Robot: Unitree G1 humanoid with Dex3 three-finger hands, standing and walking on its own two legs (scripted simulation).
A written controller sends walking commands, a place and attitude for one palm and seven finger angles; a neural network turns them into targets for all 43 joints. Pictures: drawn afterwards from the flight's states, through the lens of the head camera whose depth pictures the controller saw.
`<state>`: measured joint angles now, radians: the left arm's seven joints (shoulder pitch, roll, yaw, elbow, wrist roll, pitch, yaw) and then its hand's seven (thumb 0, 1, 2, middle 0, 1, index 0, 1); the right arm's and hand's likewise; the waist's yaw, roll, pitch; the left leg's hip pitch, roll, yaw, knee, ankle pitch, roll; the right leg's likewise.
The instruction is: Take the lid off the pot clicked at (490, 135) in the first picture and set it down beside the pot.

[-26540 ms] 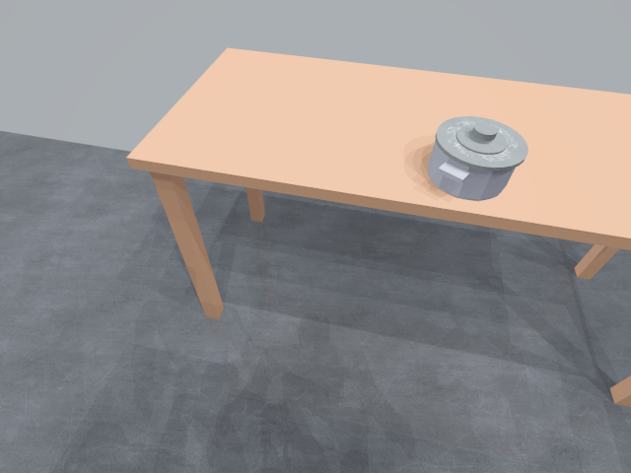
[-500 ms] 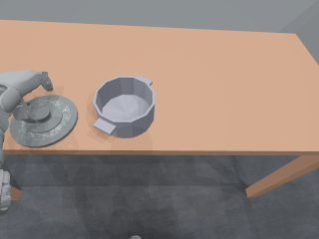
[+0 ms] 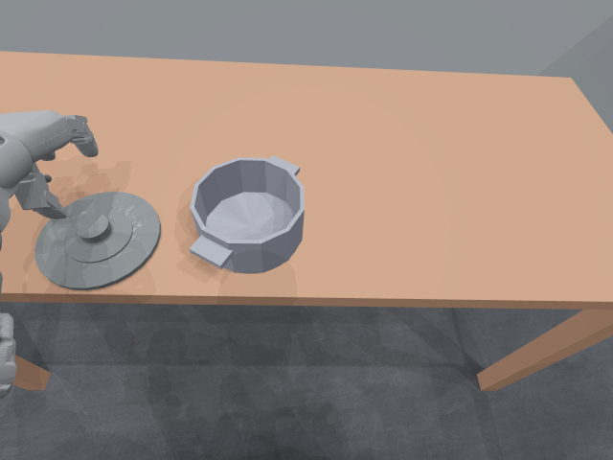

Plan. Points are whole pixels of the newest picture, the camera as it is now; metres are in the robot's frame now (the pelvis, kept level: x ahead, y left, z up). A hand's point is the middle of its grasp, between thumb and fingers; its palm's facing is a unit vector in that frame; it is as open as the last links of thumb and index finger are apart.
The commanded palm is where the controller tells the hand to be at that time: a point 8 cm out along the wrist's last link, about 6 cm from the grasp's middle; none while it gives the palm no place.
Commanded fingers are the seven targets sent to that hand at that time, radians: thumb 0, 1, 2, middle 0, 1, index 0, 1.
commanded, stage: raise the empty hand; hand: left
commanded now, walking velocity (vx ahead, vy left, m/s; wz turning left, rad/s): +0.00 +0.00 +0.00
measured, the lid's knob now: (94, 228) +0.43 +0.32 +0.00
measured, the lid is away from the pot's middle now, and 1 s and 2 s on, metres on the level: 0.23 0.23 0.23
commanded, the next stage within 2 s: draw the hand back to the body in 0.56 s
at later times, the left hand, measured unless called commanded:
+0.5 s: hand (17, 145) +0.43 +0.33 +0.17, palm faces -0.30 -0.09 -0.95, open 11.0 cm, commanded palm +0.43 +0.32 +0.23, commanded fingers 0.00 0.01 0.61 -0.33 -0.89 -0.33 -0.89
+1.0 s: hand (20, 169) +0.40 +0.32 +0.16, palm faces -0.29 -0.06 -0.95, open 11.0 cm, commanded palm +0.37 +0.32 +0.22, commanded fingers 0.00 0.01 0.61 -0.33 -0.89 -0.33 -0.89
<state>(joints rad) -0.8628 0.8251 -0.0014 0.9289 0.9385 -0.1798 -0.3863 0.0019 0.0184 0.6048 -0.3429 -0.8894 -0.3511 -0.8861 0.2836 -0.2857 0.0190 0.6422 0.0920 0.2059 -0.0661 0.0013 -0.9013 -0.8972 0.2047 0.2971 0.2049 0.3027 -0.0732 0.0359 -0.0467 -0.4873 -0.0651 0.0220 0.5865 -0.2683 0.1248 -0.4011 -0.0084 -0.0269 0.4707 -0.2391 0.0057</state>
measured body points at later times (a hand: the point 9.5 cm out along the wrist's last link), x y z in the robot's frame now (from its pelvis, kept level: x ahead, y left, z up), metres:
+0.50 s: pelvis +0.00 +0.00 +0.01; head +0.05 +0.01 +0.45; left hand +0.44 +0.33 +0.22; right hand +0.09 -0.27 -0.11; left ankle +0.01 +0.03 -0.73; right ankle -0.01 -0.16 -0.73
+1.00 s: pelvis +0.00 -0.01 +0.01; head +0.04 +0.00 +0.46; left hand +0.41 +0.32 +0.21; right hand +0.10 -0.27 -0.11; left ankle +0.01 +0.03 -0.73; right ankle -0.01 -0.16 -0.73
